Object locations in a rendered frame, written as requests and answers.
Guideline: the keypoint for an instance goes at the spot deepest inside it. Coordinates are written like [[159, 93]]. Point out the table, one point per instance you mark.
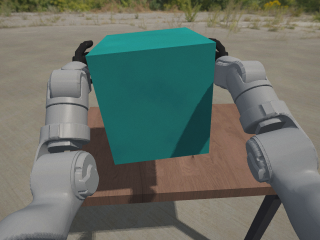
[[221, 173]]

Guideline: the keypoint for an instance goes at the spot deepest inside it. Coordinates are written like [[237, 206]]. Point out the carton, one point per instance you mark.
[[155, 91]]

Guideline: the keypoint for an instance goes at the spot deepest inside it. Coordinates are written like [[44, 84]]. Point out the robot right forearm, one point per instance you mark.
[[259, 107]]

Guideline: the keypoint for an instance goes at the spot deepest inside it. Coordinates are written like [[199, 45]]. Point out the robot left forearm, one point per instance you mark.
[[67, 104]]

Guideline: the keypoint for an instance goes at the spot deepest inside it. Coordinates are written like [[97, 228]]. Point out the robot left upper arm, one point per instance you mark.
[[60, 182]]

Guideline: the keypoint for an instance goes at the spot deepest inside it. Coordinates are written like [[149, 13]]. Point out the robot right upper arm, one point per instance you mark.
[[285, 159]]

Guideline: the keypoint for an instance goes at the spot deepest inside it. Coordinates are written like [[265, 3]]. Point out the right robot hand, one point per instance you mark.
[[221, 49]]

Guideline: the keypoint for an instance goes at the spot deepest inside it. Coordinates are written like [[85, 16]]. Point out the left robot hand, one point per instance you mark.
[[80, 53]]

